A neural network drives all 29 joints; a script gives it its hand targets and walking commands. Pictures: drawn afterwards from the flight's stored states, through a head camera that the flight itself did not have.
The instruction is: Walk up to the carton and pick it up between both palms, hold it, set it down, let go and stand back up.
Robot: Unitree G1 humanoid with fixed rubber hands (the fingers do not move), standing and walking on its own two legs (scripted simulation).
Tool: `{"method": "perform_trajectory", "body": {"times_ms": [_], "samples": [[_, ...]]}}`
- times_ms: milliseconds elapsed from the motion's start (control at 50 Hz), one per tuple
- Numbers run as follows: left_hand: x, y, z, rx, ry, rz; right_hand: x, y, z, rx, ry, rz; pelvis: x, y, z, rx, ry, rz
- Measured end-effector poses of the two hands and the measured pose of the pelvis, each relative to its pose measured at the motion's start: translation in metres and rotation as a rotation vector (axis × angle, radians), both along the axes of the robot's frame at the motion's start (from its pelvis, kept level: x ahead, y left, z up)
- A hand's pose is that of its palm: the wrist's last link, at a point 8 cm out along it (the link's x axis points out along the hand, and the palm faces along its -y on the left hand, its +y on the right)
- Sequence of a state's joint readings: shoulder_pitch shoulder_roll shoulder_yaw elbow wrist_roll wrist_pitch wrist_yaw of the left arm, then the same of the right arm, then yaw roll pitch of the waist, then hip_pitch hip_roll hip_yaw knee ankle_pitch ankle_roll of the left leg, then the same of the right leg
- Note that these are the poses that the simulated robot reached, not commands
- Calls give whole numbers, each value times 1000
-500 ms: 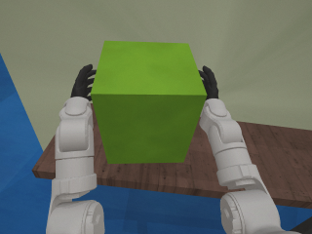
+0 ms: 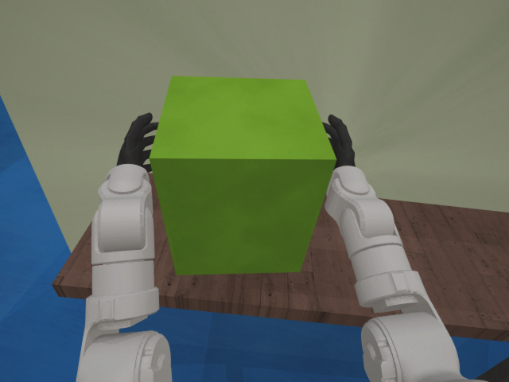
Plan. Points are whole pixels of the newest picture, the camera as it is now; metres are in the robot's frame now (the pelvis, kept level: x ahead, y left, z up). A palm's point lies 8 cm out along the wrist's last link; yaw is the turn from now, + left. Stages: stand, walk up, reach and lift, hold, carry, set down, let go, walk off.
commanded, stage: hold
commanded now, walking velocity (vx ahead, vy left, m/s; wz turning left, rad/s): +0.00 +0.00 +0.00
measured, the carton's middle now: (239, 179) +0.39 +0.00 +0.17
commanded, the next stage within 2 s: set down in 0.32 s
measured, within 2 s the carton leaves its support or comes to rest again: neither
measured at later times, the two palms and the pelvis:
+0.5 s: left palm (134, 162) +0.35 +0.15 +0.22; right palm (345, 162) +0.35 -0.16 +0.23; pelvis +0.00 +0.00 +0.00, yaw +0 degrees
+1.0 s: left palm (151, 190) +0.37 +0.13 +0.15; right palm (337, 199) +0.35 -0.17 +0.15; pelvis +0.00 +0.00 +0.00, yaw +1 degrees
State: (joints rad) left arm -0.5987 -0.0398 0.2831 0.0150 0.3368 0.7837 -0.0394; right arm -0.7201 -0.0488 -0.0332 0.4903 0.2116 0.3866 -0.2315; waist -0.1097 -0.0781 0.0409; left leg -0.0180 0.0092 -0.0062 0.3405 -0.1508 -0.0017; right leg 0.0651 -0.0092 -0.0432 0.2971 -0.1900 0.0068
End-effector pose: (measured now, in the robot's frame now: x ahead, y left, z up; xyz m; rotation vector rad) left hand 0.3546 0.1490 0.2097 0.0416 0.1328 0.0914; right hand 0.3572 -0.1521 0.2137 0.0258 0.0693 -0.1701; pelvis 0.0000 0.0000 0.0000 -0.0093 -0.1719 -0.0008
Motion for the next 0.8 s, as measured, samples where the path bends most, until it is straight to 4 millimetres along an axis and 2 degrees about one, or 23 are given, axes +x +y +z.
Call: {"method": "perform_trajectory", "body": {"times_ms": [140,340,500,580,700,800], "samples": [[-2,0,6,-4,-38,-2,-3,0,7,4,-38,-1,1,0,0,-3,-3,0],[-4,-3,1,-1,-10,-4,-5,-3,0,4,-10,-4,-2,0,0,-1,-9,-3],[-8,-4,14,5,-78,5,-7,-3,14,22,-86,8,-5,-2,-1,-1,-10,6],[-4,-5,13,9,-73,-3,-7,-4,14,5,-101,-5,-6,-3,0,4,-30,11],[4,-5,3,30,-85,-37,-5,-3,4,-16,-158,-22,-5,-5,0,11,-49,10],[9,-3,-19,42,-66,-49,-4,-2,-21,-34,-147,-36,-3,-4,0,12,-56,13]]}}
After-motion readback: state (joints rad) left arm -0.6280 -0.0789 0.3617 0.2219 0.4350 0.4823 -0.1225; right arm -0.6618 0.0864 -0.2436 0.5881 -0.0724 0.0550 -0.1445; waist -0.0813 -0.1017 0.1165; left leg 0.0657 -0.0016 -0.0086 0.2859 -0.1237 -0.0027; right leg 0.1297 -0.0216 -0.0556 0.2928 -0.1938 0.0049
